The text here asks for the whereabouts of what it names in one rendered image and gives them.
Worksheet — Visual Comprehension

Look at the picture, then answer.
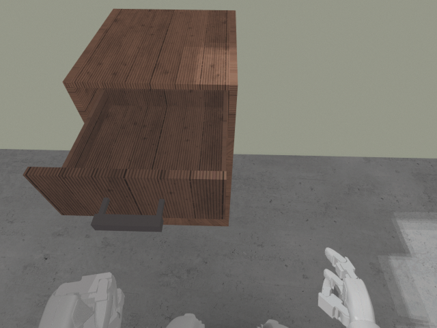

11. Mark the drawer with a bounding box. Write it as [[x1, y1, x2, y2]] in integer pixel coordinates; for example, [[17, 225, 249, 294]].
[[23, 88, 227, 219]]

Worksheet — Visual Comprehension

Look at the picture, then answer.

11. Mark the handle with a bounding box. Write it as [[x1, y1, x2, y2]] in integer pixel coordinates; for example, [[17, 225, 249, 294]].
[[91, 197, 165, 232]]

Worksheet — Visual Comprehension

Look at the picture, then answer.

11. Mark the left robot hand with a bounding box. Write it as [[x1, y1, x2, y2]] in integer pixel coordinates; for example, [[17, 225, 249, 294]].
[[38, 272, 125, 328]]

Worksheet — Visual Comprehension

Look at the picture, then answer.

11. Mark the cabinet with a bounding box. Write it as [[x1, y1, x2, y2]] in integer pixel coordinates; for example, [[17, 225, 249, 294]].
[[63, 9, 238, 226]]

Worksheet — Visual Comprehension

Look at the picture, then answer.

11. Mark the right robot hand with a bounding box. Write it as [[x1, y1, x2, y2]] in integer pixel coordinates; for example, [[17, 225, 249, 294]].
[[318, 247, 376, 328]]

